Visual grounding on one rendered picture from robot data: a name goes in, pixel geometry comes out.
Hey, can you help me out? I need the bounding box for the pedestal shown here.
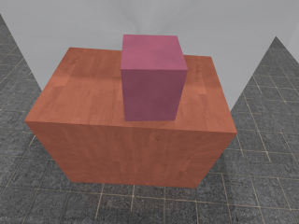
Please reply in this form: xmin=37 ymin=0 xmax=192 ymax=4
xmin=24 ymin=47 xmax=237 ymax=189

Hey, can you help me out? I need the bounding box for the carton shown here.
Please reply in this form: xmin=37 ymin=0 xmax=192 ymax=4
xmin=121 ymin=35 xmax=188 ymax=121

